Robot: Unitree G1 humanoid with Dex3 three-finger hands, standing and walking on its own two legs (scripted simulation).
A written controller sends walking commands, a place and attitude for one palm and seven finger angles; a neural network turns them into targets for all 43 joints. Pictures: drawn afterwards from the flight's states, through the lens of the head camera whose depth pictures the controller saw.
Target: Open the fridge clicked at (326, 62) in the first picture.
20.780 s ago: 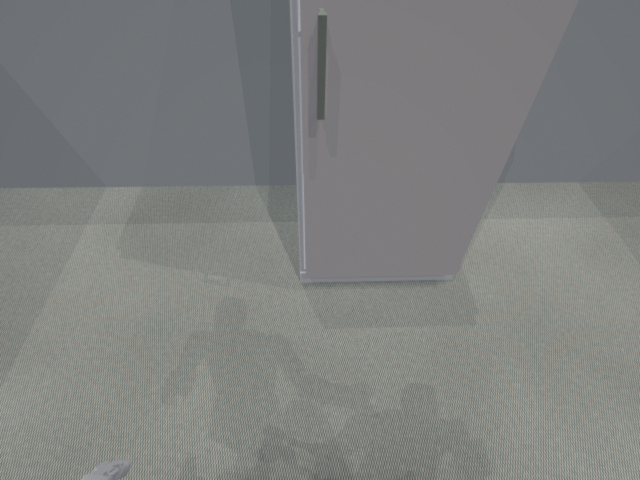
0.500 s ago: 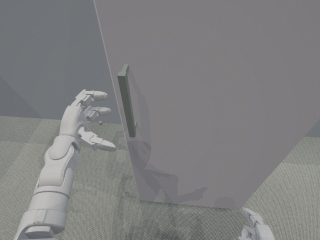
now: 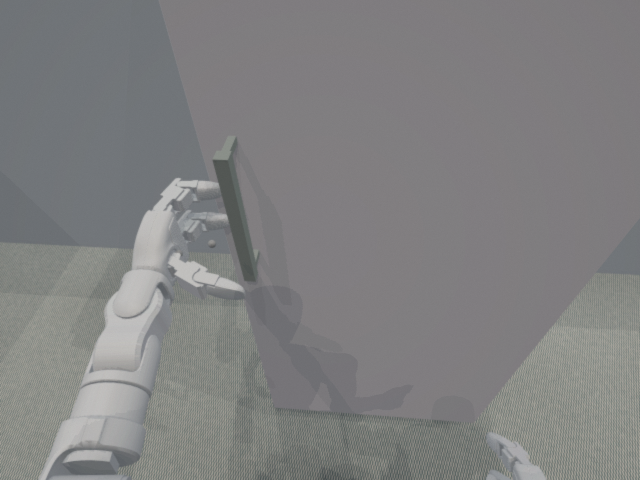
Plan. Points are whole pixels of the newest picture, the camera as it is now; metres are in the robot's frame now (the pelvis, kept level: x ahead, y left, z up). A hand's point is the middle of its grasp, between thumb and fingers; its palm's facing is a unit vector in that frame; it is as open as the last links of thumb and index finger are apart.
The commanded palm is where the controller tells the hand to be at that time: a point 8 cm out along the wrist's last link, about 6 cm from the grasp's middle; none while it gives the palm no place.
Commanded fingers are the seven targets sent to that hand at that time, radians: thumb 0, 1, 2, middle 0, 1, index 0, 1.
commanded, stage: feel for the door with the fingertips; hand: left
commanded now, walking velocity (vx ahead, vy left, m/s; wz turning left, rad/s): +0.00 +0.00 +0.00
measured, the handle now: (241, 216) +0.42 +0.12 +0.12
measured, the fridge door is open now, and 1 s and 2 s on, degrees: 0 0 0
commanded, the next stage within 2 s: slide the fingers in behind the handle in 0.22 s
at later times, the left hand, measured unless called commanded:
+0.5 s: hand (218, 237) +0.38 +0.14 +0.13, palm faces -0.03 -1.00 -0.01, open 13.6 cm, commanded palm +0.35 +0.20 +0.13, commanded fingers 0.00 -0.50 0.30 -0.30 -1.20 -0.30 -1.20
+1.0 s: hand (217, 253) +0.35 +0.14 +0.13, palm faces -0.04 -1.00 +0.00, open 13.9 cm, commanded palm +0.33 +0.18 +0.13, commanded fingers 0.00 -0.50 0.30 -0.30 -1.20 -0.30 -1.20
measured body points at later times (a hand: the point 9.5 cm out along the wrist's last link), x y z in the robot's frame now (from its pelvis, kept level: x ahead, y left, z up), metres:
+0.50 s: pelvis +0.00 -0.01 +0.00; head +0.01 -0.02 +0.45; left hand +0.37 +0.20 +0.13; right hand +0.13 -0.26 -0.11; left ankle +0.02 +0.09 -0.73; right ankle -0.04 -0.07 -0.73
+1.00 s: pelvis -0.01 +0.01 +0.00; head -0.01 +0.00 +0.45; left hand +0.35 +0.19 +0.13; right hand +0.15 -0.23 -0.09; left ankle +0.02 +0.09 -0.73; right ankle -0.04 -0.07 -0.73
